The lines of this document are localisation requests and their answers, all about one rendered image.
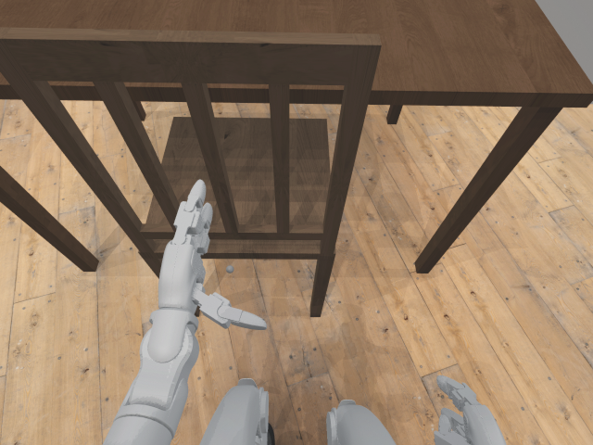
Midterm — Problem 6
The robot right thigh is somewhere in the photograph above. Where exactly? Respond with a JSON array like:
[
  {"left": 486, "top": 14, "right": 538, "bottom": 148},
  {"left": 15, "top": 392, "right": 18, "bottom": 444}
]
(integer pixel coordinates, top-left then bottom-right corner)
[{"left": 326, "top": 404, "right": 397, "bottom": 445}]

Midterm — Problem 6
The right robot shin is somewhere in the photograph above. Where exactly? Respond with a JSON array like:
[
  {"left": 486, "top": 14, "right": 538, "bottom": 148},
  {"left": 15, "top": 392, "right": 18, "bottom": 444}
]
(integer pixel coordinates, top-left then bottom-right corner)
[{"left": 337, "top": 400, "right": 356, "bottom": 408}]

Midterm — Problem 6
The robot right hand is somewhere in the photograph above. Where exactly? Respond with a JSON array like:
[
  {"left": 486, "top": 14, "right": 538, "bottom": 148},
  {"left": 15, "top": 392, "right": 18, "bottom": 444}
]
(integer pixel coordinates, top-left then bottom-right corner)
[{"left": 434, "top": 375, "right": 507, "bottom": 445}]

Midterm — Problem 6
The robot left hand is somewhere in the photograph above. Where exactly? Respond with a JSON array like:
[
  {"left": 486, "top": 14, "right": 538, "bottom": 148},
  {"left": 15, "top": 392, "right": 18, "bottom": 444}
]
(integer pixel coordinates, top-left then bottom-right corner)
[{"left": 158, "top": 179, "right": 267, "bottom": 330}]

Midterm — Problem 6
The chair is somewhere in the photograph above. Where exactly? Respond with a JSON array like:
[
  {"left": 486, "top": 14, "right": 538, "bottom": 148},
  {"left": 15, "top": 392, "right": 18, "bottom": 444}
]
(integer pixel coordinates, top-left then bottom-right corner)
[{"left": 0, "top": 27, "right": 382, "bottom": 317}]

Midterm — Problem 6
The table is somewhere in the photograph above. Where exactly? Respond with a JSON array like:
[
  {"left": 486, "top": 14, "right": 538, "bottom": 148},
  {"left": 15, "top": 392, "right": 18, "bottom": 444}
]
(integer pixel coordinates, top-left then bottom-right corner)
[{"left": 0, "top": 0, "right": 593, "bottom": 273}]

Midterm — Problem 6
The left robot forearm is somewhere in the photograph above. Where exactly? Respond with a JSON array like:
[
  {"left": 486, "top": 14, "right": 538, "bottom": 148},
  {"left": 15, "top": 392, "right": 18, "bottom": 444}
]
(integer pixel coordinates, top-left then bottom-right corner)
[{"left": 103, "top": 308, "right": 199, "bottom": 445}]

